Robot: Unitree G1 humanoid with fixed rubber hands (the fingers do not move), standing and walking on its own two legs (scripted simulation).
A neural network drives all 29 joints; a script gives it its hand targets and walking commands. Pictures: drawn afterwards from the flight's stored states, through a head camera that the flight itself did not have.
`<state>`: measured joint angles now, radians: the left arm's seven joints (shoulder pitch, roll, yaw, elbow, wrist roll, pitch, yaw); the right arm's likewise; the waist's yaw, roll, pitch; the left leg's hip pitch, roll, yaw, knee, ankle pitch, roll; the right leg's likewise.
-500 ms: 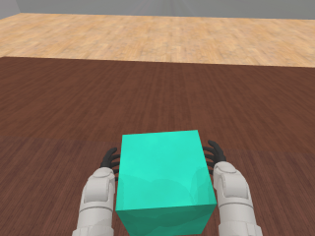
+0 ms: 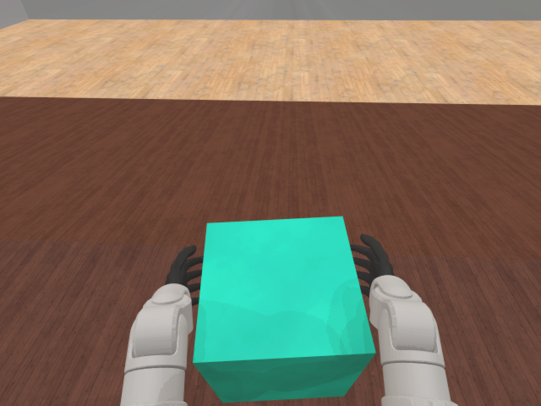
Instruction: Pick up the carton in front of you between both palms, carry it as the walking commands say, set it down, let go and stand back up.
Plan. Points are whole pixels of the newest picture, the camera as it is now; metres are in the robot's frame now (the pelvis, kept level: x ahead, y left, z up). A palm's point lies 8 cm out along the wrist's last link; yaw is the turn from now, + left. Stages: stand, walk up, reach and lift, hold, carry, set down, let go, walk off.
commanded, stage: carry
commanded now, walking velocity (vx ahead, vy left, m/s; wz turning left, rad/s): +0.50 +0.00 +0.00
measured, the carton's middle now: (279, 314) +0.30 +0.00 +0.00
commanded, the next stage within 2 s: none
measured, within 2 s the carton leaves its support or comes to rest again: neither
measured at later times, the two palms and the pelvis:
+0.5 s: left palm (193, 192) +0.50 +0.17 +0.09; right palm (348, 186) +0.50 -0.13 +0.11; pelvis +0.24 +0.03 +0.01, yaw +0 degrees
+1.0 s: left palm (223, 116) +0.83 +0.15 +0.09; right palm (333, 109) +0.85 -0.15 +0.10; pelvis +0.57 -0.01 +0.01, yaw +1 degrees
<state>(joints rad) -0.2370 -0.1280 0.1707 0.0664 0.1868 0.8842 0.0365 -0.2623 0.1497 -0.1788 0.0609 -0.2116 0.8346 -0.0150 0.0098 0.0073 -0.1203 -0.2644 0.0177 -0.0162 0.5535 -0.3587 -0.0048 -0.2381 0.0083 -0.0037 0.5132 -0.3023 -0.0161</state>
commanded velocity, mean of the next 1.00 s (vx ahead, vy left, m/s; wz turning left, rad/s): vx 0.50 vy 0.00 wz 0.00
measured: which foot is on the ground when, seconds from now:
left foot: up 0.00-0.22, down 0.24-0.66, up 0.68-1.00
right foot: down 0.00-0.24, up 0.26-0.62, down 0.64-1.00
